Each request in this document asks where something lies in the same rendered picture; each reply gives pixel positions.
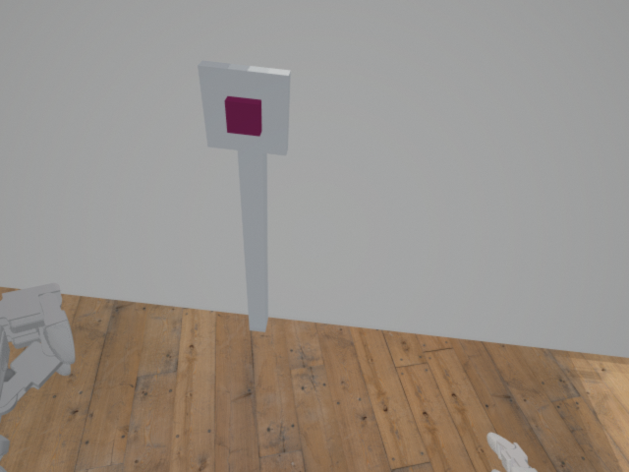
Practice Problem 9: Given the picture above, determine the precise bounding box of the left robot hand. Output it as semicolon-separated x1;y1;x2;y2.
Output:
0;283;76;422

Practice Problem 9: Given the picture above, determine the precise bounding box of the right robot hand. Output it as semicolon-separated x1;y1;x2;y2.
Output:
487;433;538;472

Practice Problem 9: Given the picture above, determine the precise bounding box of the button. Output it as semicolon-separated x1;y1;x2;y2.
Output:
225;96;261;136

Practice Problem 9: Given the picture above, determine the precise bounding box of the panel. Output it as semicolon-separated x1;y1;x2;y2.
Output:
198;61;291;332

